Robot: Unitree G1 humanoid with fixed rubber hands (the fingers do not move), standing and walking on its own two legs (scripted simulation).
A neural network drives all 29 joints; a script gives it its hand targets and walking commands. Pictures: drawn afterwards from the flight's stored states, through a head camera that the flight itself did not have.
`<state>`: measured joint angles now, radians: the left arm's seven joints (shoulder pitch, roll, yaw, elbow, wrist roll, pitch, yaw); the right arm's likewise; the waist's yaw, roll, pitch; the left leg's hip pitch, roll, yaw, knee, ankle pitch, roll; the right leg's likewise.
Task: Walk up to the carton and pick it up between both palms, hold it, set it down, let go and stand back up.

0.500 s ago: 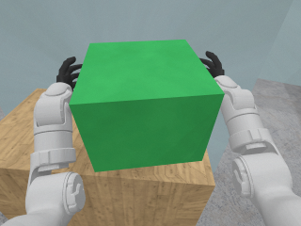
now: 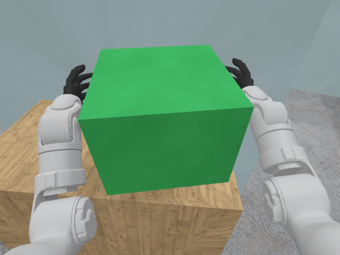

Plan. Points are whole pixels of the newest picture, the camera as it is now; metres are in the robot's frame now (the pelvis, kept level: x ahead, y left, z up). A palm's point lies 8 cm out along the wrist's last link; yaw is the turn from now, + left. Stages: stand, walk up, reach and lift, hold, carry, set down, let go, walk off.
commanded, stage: hold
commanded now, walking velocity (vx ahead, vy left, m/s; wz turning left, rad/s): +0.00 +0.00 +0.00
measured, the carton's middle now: (162, 113) +0.38 +0.00 +0.20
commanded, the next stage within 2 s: none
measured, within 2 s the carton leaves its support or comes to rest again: neither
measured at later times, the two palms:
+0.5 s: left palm (74, 100) +0.36 +0.19 +0.25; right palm (242, 92) +0.37 -0.18 +0.26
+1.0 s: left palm (74, 99) +0.36 +0.19 +0.25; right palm (242, 91) +0.37 -0.18 +0.27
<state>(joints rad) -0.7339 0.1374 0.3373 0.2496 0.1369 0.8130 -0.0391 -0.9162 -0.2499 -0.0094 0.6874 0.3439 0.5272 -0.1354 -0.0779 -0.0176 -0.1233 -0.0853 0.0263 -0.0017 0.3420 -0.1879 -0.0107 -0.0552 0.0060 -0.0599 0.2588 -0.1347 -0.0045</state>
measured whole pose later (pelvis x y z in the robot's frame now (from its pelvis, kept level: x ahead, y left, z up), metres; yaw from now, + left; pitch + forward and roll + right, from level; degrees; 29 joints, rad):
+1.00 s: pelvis +0.00 +0.00 +0.00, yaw +0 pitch -4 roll -1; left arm -0.74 0.14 0.34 0.26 0.14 0.81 -0.04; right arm -0.92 -0.25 -0.01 0.70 0.34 0.53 -0.13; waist -0.08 -0.02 -0.13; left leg -0.09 0.03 0.00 0.34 -0.19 -0.01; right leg -0.06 0.01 -0.06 0.26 -0.13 0.00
